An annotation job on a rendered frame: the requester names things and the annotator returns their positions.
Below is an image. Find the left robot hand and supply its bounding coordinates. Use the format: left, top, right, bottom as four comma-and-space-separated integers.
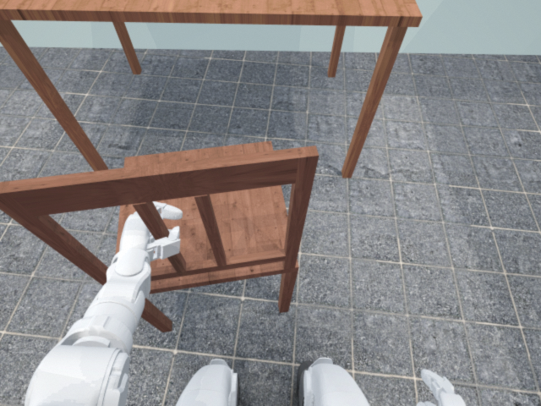
119, 201, 183, 261

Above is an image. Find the left robot upper arm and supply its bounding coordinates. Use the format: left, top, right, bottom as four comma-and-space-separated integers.
29, 345, 129, 406

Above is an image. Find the left robot forearm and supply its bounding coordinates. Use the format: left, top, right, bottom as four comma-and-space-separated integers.
25, 248, 151, 406

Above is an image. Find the right robot hand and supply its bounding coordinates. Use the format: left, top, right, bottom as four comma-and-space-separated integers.
416, 369, 466, 406

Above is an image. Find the robot right thigh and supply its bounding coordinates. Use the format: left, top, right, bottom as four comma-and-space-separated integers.
303, 364, 369, 406

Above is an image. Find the chair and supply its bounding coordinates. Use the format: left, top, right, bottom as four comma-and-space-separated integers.
0, 141, 319, 332

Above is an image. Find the right robot foot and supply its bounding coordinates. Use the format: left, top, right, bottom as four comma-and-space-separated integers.
297, 360, 314, 406

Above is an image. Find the table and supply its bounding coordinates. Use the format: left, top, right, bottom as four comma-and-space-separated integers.
0, 0, 423, 178

